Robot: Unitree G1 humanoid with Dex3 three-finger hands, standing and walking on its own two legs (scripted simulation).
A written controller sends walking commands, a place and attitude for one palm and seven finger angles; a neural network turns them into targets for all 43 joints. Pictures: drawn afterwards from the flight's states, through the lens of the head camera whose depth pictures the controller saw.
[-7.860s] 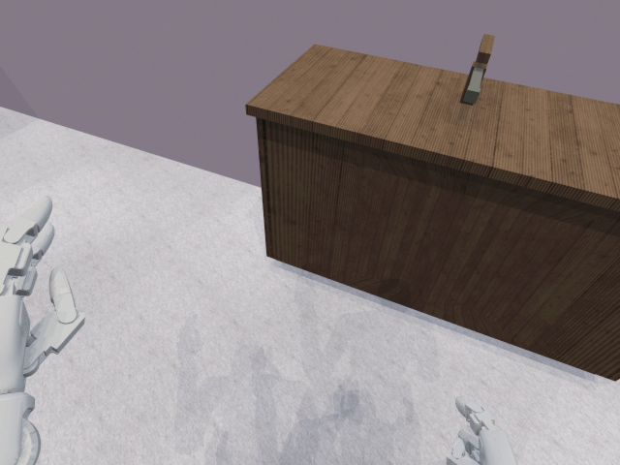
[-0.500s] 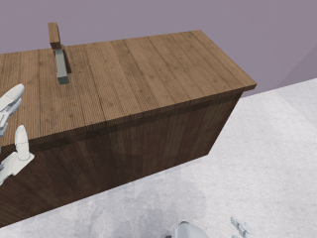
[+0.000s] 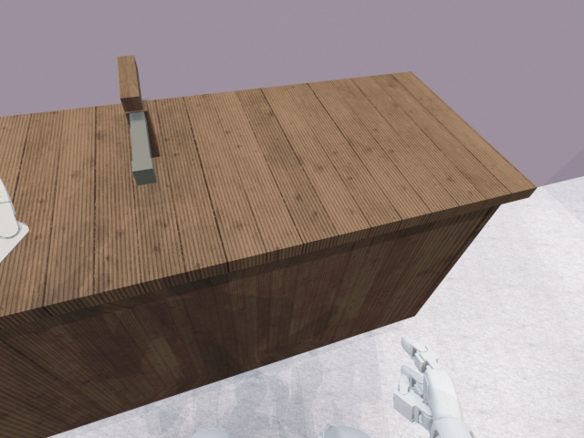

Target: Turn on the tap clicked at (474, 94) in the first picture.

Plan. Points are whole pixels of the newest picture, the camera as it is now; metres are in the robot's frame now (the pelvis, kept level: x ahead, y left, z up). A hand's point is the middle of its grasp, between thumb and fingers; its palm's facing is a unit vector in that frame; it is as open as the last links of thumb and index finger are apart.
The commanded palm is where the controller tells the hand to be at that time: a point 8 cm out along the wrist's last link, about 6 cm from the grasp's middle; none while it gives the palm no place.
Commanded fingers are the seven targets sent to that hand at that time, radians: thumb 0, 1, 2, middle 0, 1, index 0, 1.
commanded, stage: shuffle to correct the standing spot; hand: left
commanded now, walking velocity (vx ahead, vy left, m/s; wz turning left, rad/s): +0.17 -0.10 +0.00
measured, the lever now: (144, 171) +0.44 +0.26 +0.10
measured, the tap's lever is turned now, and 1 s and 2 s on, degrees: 0 0 0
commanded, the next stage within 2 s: come to a stop and stand still in 0.60 s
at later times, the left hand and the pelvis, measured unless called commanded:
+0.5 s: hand (96, 166) +0.33 +0.24 +0.22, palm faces +0.40 -0.83 -0.38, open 7.4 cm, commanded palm +0.25 +0.28 +0.20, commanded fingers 0.00 0.90 0.90 -0.20 -0.30 -0.20 -0.30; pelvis +0.09 +0.00 +0.01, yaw +0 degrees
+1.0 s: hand (188, 180) +0.33 +0.15 +0.21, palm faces +0.39 -0.83 -0.39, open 7.4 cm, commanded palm +0.27 +0.20 +0.20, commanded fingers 0.00 0.90 0.90 -0.20 -0.30 -0.20 -0.30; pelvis +0.11 -0.08 +0.03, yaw +0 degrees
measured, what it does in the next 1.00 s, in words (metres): walks ahead: right foot, then left foot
